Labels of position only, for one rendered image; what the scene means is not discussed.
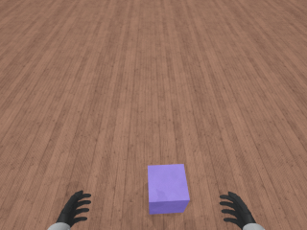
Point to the right robot hand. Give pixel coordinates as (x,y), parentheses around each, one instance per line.
(241,211)

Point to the carton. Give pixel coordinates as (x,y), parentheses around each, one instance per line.
(168,189)

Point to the left robot hand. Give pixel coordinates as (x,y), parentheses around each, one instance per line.
(68,213)

